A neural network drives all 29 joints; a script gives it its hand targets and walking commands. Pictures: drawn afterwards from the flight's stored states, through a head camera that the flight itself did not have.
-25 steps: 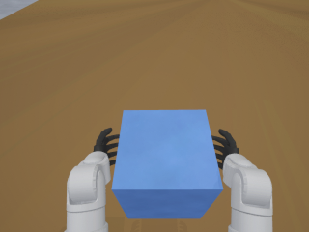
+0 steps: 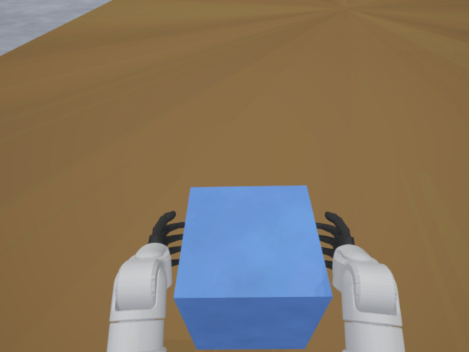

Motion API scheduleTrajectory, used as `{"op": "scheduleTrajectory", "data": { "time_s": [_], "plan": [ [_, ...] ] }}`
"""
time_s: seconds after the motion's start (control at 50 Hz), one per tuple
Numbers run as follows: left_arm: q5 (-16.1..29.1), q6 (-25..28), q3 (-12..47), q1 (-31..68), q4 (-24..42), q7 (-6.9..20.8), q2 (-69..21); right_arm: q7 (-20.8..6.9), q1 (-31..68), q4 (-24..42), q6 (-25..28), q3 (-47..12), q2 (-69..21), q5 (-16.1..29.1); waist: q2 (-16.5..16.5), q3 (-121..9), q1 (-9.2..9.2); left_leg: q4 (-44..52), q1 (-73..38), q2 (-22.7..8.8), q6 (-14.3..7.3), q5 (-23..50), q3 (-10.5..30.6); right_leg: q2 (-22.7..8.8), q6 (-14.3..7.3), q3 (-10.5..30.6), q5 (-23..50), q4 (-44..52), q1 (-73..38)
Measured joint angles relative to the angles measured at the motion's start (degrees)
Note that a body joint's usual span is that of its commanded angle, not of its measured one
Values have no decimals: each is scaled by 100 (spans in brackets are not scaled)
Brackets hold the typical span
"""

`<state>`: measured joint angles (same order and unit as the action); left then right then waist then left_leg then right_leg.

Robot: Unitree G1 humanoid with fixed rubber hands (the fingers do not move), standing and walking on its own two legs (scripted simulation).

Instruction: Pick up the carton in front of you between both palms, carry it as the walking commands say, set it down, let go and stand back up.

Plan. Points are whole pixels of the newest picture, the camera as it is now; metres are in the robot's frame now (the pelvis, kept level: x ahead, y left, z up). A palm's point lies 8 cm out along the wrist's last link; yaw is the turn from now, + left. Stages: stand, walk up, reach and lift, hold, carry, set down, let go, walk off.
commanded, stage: carry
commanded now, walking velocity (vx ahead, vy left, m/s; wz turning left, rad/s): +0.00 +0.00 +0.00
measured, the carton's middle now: (249, 270) +0.28 +0.00 -0.02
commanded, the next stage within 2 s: hold in 1.54 s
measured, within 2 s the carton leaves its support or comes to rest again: neither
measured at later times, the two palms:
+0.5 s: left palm (158, 272) +0.24 +0.15 +0.04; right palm (340, 274) +0.25 -0.15 +0.04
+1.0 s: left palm (149, 284) +0.22 +0.16 +0.04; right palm (339, 287) +0.22 -0.14 +0.05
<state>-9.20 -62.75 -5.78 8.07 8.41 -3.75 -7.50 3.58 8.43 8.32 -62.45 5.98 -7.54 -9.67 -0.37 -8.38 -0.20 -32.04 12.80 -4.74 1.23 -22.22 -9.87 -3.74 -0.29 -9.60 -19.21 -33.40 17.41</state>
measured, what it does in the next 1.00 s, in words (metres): shifts its weight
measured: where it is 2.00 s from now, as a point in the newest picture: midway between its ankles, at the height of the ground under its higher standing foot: outside the picture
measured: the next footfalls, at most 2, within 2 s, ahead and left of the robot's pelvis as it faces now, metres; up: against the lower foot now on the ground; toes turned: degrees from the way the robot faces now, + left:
none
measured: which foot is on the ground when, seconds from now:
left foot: down 0.00-1.00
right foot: down 0.00-1.00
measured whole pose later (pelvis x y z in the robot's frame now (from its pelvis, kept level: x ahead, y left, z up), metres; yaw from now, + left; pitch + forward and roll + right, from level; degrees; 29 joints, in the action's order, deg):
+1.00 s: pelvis -0.06 +0.01 +0.00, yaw +0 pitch +1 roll +0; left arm -14.0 -42.9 -9.9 12.6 -11.1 -1.8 -8.2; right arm 1.9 12.7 -11.2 -42.5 10.0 -8.2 -14.1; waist -0.1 -6.0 0.0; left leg -30.6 15.3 -3.7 -0.8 -16.4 -10.3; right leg -4.7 -0.2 -9.4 -11.7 -29.6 18.9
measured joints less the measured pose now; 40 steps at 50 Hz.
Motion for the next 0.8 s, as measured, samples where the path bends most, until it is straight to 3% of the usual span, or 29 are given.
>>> {"op": "scheduleTrajectory", "data": {
  "time_s": [0.18, 0.44, 0.52, 0.62, 0.8],
  "plan": [
    [-197, 761, -7, -76, -677, 113, 6, -98, -85, -681, 771, -19, 7, -193, -1, 33, 29, -37, -2, 7, -30, 66, -7, -22, -14, -6, 86, -9, -15],
    [-669, 2149, -626, 644, -2443, 267, -109, -235, 618, -2444, 2167, 583, -106, -641, 16, 141, 26, 156, 67, 30, -89, 412, -19, -14, -46, -14, 500, 301, -1],
    [-625, 2289, -639, 672, -2374, 249, -116, -220, 650, -2376, 2308, 612, -114, -596, 22, 221, 22, 176, 124, 43, -109, 484, -22, -26, -47, -12, 584, 340, 48],
    [-491, 2140, -486, 531, -2032, 202, -85, -175, 506, -2025, 2152, 471, -83, -456, 23, 237, 19, 170, 173, 58, -128, 519, -24, -43, -39, -7, 629, 345, 91],
    [-479, 1982, -410, 430, -2000, 196, -64, -170, 395, -1983, 1991, 393, -60, -447, 24, 214, 15, 148, 196, 76, -160, 541, -33, -65, -17, 7, 677, 351, 105]
  ]
}}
